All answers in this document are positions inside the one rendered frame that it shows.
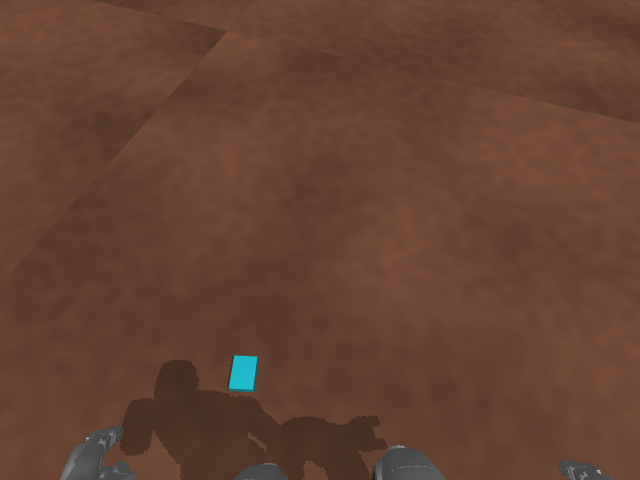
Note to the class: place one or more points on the small box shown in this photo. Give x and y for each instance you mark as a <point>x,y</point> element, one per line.
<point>243,374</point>

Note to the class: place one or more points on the right robot hand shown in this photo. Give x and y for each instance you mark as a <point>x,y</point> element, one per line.
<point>578,471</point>

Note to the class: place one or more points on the left robot hand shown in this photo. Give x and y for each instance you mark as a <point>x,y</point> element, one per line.
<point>86,459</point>

